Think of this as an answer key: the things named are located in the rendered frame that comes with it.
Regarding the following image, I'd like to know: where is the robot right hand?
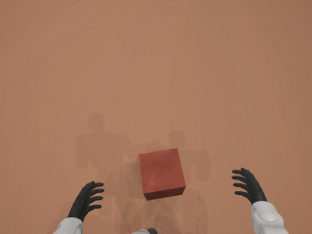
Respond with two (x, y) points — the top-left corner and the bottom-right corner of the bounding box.
(231, 168), (268, 204)

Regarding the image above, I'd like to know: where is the left robot forearm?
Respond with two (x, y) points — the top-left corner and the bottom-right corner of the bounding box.
(53, 217), (83, 234)

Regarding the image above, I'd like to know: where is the right robot forearm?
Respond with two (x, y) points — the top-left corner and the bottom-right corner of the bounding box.
(252, 201), (289, 234)

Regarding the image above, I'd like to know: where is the robot left hand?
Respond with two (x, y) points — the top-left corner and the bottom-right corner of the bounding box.
(67, 181), (104, 222)

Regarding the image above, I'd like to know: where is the carton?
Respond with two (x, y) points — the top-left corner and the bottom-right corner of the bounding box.
(138, 148), (186, 201)

